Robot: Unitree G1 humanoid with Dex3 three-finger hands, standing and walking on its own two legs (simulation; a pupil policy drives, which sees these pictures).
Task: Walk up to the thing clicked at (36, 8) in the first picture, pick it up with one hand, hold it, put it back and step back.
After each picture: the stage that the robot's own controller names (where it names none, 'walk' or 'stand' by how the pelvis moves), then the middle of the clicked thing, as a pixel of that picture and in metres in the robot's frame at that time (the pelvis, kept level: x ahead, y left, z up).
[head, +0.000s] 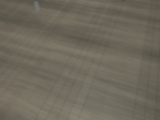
stand; (36, 5) +2.22 +0.72 -0.72
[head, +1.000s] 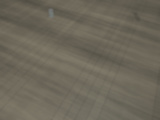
walk; (51, 13) +2.14 +0.37 -0.70
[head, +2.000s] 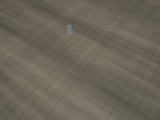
walk; (69, 29) +1.53 +0.15 -0.71
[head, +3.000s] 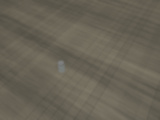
walk; (61, 66) +1.00 +0.21 -0.72
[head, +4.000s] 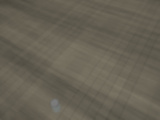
walk; (55, 105) +0.57 +0.26 -0.71
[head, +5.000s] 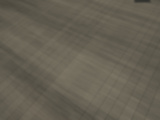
stand; out of the picture +0.34 +0.25 -0.70
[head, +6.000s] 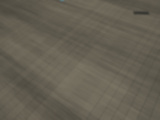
stand; out of the picture +0.31 +0.23 -0.72
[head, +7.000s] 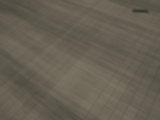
stand; out of the picture +0.31 +0.23 -0.73
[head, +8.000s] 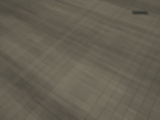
stand; out of the picture +0.30 +0.24 -0.73
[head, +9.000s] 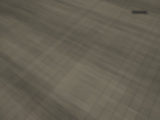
stand; out of the picture +0.30 +0.24 -0.73
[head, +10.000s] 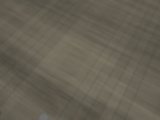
go down; (45, 119) +0.32 +0.25 -0.65
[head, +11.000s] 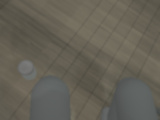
go down; (27, 70) +0.39 +0.27 -0.30
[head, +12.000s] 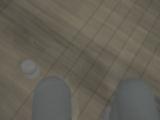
close in; (30, 69) +0.39 +0.27 -0.31
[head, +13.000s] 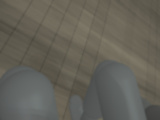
close in; out of the picture +0.36 +0.30 -0.22
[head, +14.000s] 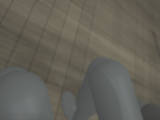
close; out of the picture +0.36 +0.31 -0.22
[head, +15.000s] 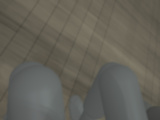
lift; out of the picture +0.30 +0.31 -0.20
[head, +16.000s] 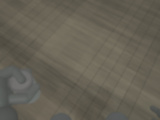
lift; (25, 87) +0.31 +0.21 -0.01
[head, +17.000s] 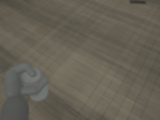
hold; (35, 84) +0.34 +0.19 +0.01
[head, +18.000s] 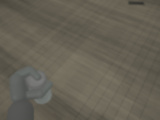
hold; (39, 87) +0.33 +0.18 +0.00
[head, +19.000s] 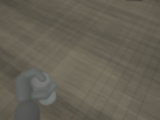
crouch; (44, 89) +0.33 +0.16 -0.02
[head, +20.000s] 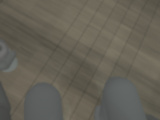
lower; (2, 57) +0.41 +0.27 -0.10
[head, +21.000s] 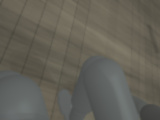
lower; out of the picture +0.39 +0.33 -0.22
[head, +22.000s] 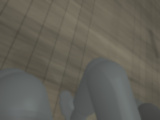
lower; out of the picture +0.37 +0.33 -0.22
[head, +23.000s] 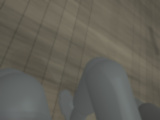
lower; out of the picture +0.37 +0.33 -0.22
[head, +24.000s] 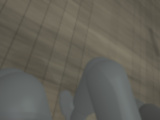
lower; out of the picture +0.37 +0.32 -0.22
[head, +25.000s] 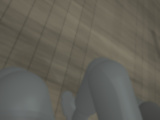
open; out of the picture +0.36 +0.31 -0.22
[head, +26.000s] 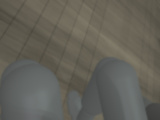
stand; out of the picture +0.36 +0.29 -0.21
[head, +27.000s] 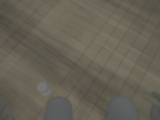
walk; (44, 88) +0.38 +0.25 -0.47
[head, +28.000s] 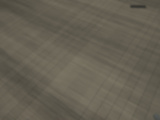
stand; out of the picture +0.32 +0.23 -0.66
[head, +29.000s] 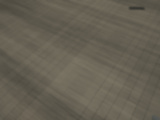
stand; out of the picture +0.33 +0.23 -0.67
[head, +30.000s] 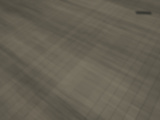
stand; out of the picture +0.34 +0.22 -0.72
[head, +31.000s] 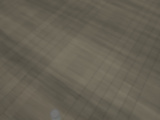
walk; (55, 115) +0.38 +0.19 -0.71
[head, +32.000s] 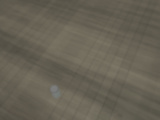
walk; (55, 91) +0.58 +0.28 -0.69
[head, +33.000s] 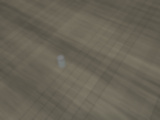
walk; (61, 61) +0.92 +0.23 -0.69
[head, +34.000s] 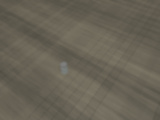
stand; (64, 68) +0.95 +0.21 -0.72
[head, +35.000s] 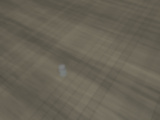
stand; (62, 70) +0.95 +0.24 -0.73
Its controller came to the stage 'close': yes
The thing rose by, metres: 0.71
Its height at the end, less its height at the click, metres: +0.00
